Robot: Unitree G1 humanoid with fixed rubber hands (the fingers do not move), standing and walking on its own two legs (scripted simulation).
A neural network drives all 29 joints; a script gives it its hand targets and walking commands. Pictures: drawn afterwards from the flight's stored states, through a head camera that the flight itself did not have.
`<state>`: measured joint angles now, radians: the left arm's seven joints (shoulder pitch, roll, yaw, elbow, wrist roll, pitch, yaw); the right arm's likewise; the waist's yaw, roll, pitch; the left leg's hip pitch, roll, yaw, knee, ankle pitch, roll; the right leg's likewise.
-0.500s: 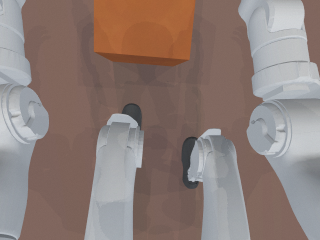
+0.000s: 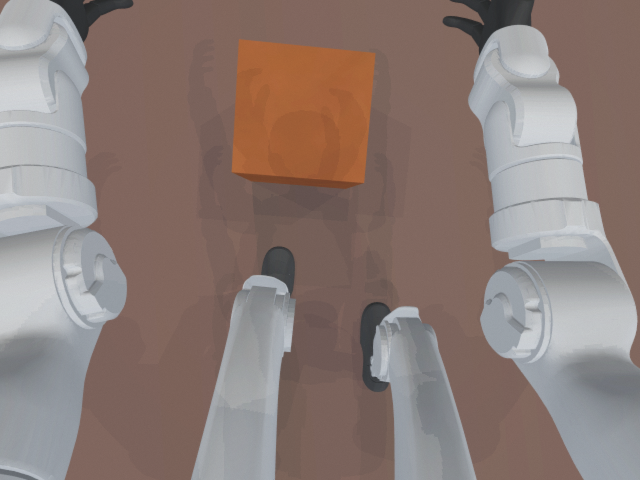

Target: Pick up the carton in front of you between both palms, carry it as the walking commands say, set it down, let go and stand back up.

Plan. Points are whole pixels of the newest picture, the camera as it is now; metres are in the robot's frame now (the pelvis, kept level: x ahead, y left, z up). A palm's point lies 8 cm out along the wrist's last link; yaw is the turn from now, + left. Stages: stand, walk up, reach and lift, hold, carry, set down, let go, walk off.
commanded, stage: set down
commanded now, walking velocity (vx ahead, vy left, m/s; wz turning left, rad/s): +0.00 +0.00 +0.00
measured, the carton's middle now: (302, 128) +0.52 +0.12 -0.47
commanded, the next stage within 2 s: let go in 0.06 s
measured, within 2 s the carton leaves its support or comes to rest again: neither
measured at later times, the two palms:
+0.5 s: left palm out of the picture +0.40 +0.33 +0.00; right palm (593, 143) +0.45 -0.10 +0.00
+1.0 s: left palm out of the picture +0.24 +0.24 +0.10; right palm out of the picture +0.30 -0.22 +0.10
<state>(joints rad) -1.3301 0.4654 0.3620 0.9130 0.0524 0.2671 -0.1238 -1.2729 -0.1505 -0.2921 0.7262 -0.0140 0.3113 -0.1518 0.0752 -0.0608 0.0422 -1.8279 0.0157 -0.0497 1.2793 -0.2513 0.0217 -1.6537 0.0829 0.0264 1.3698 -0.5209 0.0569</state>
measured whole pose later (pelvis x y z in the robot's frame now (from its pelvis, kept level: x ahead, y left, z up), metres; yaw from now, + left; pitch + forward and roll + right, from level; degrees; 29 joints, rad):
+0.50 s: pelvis +0.05 +0.02 +0.11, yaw +3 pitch +34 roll -4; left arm -0.63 0.32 0.26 0.65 0.09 0.14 -0.13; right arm -0.59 -0.07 -0.21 0.55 -0.10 0.17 -0.09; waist 0.06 -0.04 0.01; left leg -1.23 -0.01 -0.02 0.78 -0.15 0.05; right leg -1.06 0.03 0.06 0.83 -0.38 0.06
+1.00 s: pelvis +0.10 -0.01 +0.17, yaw +5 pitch +5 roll +1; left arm 0.18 0.22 0.05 0.44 0.00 0.02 -0.06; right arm 0.12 -0.18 -0.06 0.50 -0.02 0.01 0.03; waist 0.02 -0.03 0.06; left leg -0.40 -0.02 -0.01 0.45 -0.15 0.00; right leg -0.24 0.00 0.08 0.50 -0.35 0.01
